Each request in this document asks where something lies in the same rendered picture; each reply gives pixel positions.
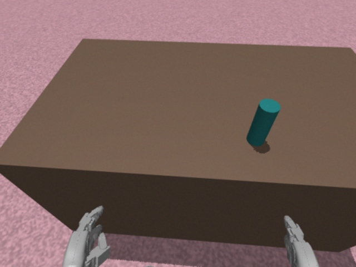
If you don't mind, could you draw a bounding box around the right robot hand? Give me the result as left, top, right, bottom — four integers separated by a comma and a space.
284, 215, 319, 267

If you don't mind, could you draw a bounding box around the can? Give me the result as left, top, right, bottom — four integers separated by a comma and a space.
246, 99, 280, 146

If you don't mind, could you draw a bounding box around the left robot hand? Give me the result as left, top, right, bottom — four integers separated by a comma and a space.
62, 206, 110, 267

